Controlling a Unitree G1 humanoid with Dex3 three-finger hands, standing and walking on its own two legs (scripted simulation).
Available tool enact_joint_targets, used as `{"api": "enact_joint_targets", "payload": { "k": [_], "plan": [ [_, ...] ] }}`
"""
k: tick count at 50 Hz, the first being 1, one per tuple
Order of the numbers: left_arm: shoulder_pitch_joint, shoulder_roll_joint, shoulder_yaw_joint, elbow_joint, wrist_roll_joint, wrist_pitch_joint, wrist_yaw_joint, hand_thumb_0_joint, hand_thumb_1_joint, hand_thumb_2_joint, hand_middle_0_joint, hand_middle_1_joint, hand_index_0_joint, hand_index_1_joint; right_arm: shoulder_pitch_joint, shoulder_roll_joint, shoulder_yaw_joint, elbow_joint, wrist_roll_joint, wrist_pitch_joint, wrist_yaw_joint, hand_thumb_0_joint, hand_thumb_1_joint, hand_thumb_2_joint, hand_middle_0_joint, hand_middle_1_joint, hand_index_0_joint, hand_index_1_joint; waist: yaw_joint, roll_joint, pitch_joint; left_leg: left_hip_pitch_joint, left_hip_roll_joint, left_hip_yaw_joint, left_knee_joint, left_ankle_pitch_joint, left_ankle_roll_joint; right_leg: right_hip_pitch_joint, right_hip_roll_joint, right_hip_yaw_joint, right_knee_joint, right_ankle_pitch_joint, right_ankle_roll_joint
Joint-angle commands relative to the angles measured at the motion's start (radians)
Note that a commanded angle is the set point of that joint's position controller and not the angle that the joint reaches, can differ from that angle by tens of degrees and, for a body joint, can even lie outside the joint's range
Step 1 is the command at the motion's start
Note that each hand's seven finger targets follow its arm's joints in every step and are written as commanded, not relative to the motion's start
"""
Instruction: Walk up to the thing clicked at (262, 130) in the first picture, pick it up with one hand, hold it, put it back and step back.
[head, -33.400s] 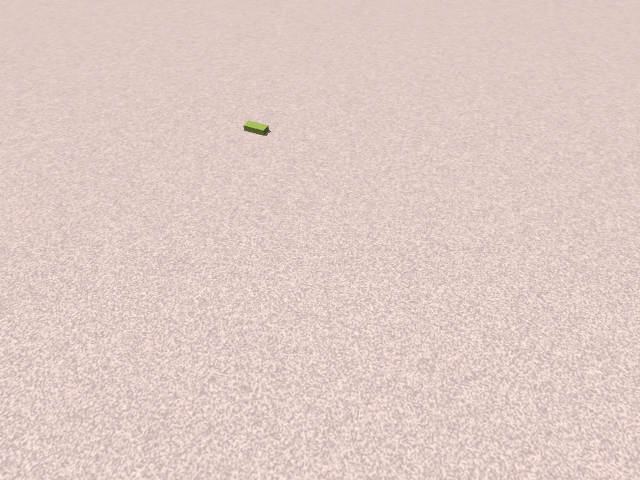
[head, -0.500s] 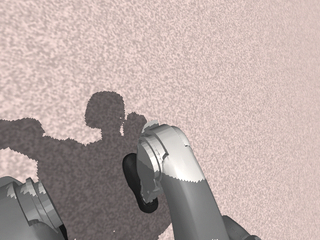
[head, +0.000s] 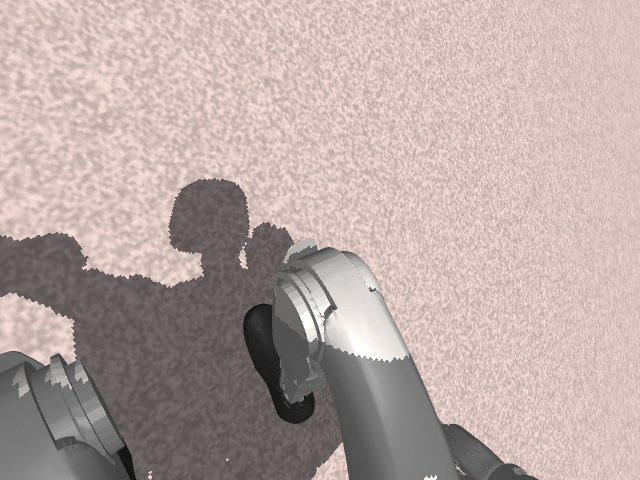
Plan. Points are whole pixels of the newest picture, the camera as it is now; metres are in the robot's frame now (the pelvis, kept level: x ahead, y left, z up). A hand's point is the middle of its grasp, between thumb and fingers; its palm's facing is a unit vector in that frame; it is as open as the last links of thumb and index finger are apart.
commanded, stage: close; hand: left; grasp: from above
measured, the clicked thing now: out of the picture +0.47 +0.34 -0.29
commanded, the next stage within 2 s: settle in 1.24 s
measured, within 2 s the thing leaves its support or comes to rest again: leaves its support in 1.70 s
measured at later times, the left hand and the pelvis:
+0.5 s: hand out of the picture +0.46 +0.33 -0.26, palm faces -0.45 -0.15 -0.88, open 11.2 cm; pelvis +0.00 +0.00 +0.00, yaw +0 degrees
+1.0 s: hand out of the picture +0.46 +0.34 -0.26, palm faces -0.46 -0.14 -0.88, open 9.1 cm; pelvis +0.00 +0.00 +0.00, yaw -1 degrees
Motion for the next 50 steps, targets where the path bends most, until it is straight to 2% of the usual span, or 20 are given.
{"api": "enact_joint_targets", "payload": {
  "k": [1,2,3,5,7,9,10,14,17,21,25,28,30,32,35,39,43,46,49,50],
  "plan": [
    [-0.198,0.186,-0.012,-0.063,-0.01,-0.011,0.021,0.0,-0.224,0.748,-0.256,-0.872,-0.278,-0.849,0.191,-0.331,-0.091,0.026,0.001,0.014,-0.014,0.0,-0.892,-0.901,0.2,0.3,0.2,0.3,-0.062,0.591,-0.618,0.506,0.039,0.101,-0.287,0.268,-0.006,0.351,0.034,-0.155,-0.156,0.251,-0.1],
    [-0.184,0.162,-0.029,-0.056,-0.013,-0.015,0.014,0.0,-0.209,0.735,-0.259,-0.868,-0.285,-0.841,0.189,-0.327,-0.088,0.015,0.001,0.012,-0.012,0.0,-0.891,-0.899,0.2,0.3,0.2,0.3,-0.068,0.545,-0.589,0.482,0.035,0.105,-0.274,0.252,0.0,0.352,0.036,-0.157,-0.161,0.247,-0.094],
    [-0.197,0.181,-0.026,-0.072,-0.016,-0.023,0.017,0.0,-0.205,0.743,-0.258,-0.883,-0.285,-0.854,0.193,-0.328,-0.085,0.012,0.003,0.017,-0.017,0.0,-0.89,-0.899,0.2,0.3,0.2,0.3,-0.07,0.52,-0.602,0.47,0.034,0.107,-0.278,0.242,0.006,0.378,0.041,-0.155,-0.181,0.242,-0.091],
    [-0.251,0.227,-0.001,-0.153,-0.01,-0.039,0.022,0.0,-0.182,0.715,-0.272,-0.87,-0.303,-0.837,0.206,-0.341,-0.092,0.02,0.002,0.021,-0.023,0.0,-0.891,-0.899,0.2,0.3,0.2,0.3,-0.058,0.596,-0.661,0.52,0.036,0.106,-0.288,0.27,-0.001,0.379,0.036,-0.151,-0.17,0.259,-0.096],
    [-0.217,0.219,-0.003,-0.13,-0.002,-0.042,0.027,0.0,-0.157,0.701,-0.298,-0.848,-0.327,-0.818,0.197,-0.334,-0.089,0.02,-0.001,0.021,-0.023,0.0,-0.892,-0.9,0.2,0.3,0.2,0.3,-0.048,0.605,-0.659,0.552,0.042,0.096,-0.289,0.293,-0.009,0.363,0.037,-0.16,-0.159,0.266,-0.098],
    [-0.205,0.179,-0.032,-0.09,-0.006,-0.044,0.038,0.0,-0.147,0.689,-0.301,-0.834,-0.33,-0.803,0.191,-0.324,-0.078,0.008,-0.001,0.023,-0.023,0.0,-0.89,-0.899,0.2,0.3,0.2,0.3,-0.071,0.555,-0.629,0.51,0.039,0.098,-0.286,0.267,-0.002,0.382,0.043,-0.16,-0.167,0.26,-0.094],
    [-0.21,0.181,-0.028,-0.104,-0.001,-0.046,0.044,0.0,-0.13,0.678,-0.31,-0.836,-0.342,-0.801,0.195,-0.327,-0.077,0.014,-0.001,0.019,-0.023,0.0,-0.89,-0.898,0.2,0.3,0.2,0.3,-0.065,0.56,-0.617,0.512,0.037,0.103,-0.273,0.271,-0.001,0.359,0.039,-0.16,-0.162,0.265,-0.092],
    [-0.24,0.236,-0.006,-0.13,0.01,-0.04,0.063,0.0,-0.086,0.649,-0.367,-0.772,-0.391,-0.747,0.195,-0.338,-0.081,0.023,-0.002,0.012,-0.027,0.0,-0.891,-0.899,0.2,0.3,0.2,0.3,-0.061,0.605,-0.631,0.535,0.043,0.099,-0.293,0.255,-0.006,0.354,0.034,-0.152,-0.164,0.252,-0.093],
    [-0.218,0.188,-0.023,-0.104,0.007,-0.025,0.067,0.0,-0.045,0.618,-0.388,-0.754,-0.416,-0.723,0.195,-0.333,-0.082,0.028,-0.008,0.006,-0.024,0.0,-0.89,-0.899,0.2,0.3,0.2,0.3,-0.071,0.588,-0.617,0.528,0.042,0.101,-0.284,0.256,-0.004,0.343,0.034,-0.156,-0.163,0.259,-0.089],
    [-0.247,0.23,-0.009,-0.123,0.002,-0.008,0.063,0.0,0.003,0.589,-0.432,-0.718,-0.459,-0.689,0.198,-0.34,-0.083,0.025,0.0,0.003,-0.026,0.0,-0.891,-0.899,0.2,0.3,0.2,0.3,-0.065,0.588,-0.632,0.526,0.043,0.1,-0.291,0.251,-0.003,0.355,0.034,-0.15,-0.17,0.256,-0.091],
    [-0.216,0.182,-0.036,-0.078,-0.012,0.0,0.037,0.0,0.048,0.535,-0.457,-0.694,-0.492,-0.658,0.183,-0.328,-0.074,0.025,0.003,-0.002,-0.021,0.0,-0.89,-0.898,0.2,0.3,0.2,0.3,-0.077,0.578,-0.595,0.515,0.041,0.1,-0.281,0.251,-0.004,0.337,0.029,-0.152,-0.161,0.249,-0.091],
    [-0.267,0.27,0.016,-0.163,-0.011,-0.007,0.034,0.0,0.095,0.505,-0.494,-0.664,-0.529,-0.627,0.185,-0.338,-0.073,0.025,0.008,0.008,-0.027,0.0,-0.891,-0.899,0.2,0.3,0.2,0.3,-0.046,0.61,-0.662,0.528,0.044,0.094,-0.286,0.273,-0.009,0.348,0.028,-0.147,-0.164,0.256,-0.099],
    [-0.203,0.216,-0.018,-0.091,-0.005,0.001,0.019,0.0,0.101,0.486,-0.497,-0.662,-0.535,-0.622,0.186,-0.338,-0.086,0.015,0.003,0.014,-0.026,0.0,-0.891,-0.899,0.2,0.3,0.2,0.3,-0.056,0.592,-0.624,0.517,0.042,0.101,-0.29,0.261,-0.004,0.349,0.034,-0.146,-0.162,0.25,-0.095],
    [-0.208,0.201,-0.017,-0.089,-0.013,-0.004,0.013,0.0,0.143,0.475,-0.52,-0.65,-0.56,-0.608,0.184,-0.326,-0.069,0.015,0.005,0.019,-0.025,0.0,-0.889,-0.898,0.2,0.3,0.2,0.3,-0.062,0.568,-0.614,0.508,0.042,0.092,-0.279,0.281,-0.007,0.338,0.033,-0.155,-0.16,0.259,-0.097],
    [-0.236,0.234,-0.002,-0.147,-0.01,-0.022,0.009,0.0,0.16,0.451,-0.536,-0.639,-0.577,-0.596,0.192,-0.334,-0.071,0.015,0.0,0.027,-0.029,0.0,-0.891,-0.899,0.2,0.3,0.2,0.3,-0.056,0.603,-0.643,0.526,0.044,0.089,-0.289,0.295,-0.011,0.357,0.032,-0.156,-0.166,0.268,-0.1],
    [-0.194,0.194,-0.034,-0.081,-0.017,-0.027,-0.002,0.0,0.24,0.422,-0.604,-0.59,-0.643,-0.549,0.187,-0.329,-0.066,-0.002,0.002,0.031,-0.032,0.0,-0.891,-0.899,0.2,0.3,0.2,0.3,-0.069,0.527,-0.592,0.476,0.039,0.097,-0.279,0.251,0.001,0.361,0.037,-0.153,-0.173,0.241,-0.093],
    [-0.196,0.205,-0.034,-0.094,-0.005,-0.031,-0.005,0.0,0.282,0.394,-0.639,-0.568,-0.68,-0.525,0.193,-0.329,-0.063,0.001,-0.002,0.034,-0.035,0.0,-0.891,-0.899,0.2,0.3,0.2,0.3,-0.064,0.544,-0.59,0.492,0.041,0.093,-0.282,0.247,-0.003,0.344,0.035,-0.154,-0.173,0.232,-0.095],
    [-0.237,0.231,-0.013,-0.157,-0.006,-0.029,0.001,0.0,0.321,0.374,-0.672,-0.549,-0.713,-0.506,0.196,-0.324,-0.063,0.008,0.001,0.035,-0.035,0.0,-0.893,-0.9,0.199,0.3,0.199,0.3,-0.047,0.609,-0.645,0.549,0.047,0.086,-0.287,0.292,-0.013,0.333,0.029,-0.153,-0.159,0.257,-0.098],
    [-0.212,0.191,-0.036,-0.104,-0.011,-0.026,0.003,0.0,0.373,0.388,-0.723,-0.519,-0.757,-0.484,0.19,-0.332,-0.067,0.0,0.001,0.039,-0.039,0.0,-0.892,-0.9,0.199,0.3,0.199,0.3,-0.071,0.559,-0.601,0.5,0.043,0.089,-0.281,0.265,-0.007,0.34,0.036,-0.158,-0.174,0.248,-0.098],
    [-0.208,0.21,-0.029,-0.116,-0.009,-0.028,0.004,0.0,0.395,0.376,-0.738,-0.512,-0.774,-0.474,0.194,-0.324,-0.064,0.001,0.0,0.041,-0.039,0.0,-0.891,-0.899,0.2,0.3,0.199,0.3,-0.065,0.558,-0.602,0.493,0.042,0.096,-0.283,0.259,-0.004,0.359,0.037,-0.152,-0.178,0.25,-0.094]
  ]
}}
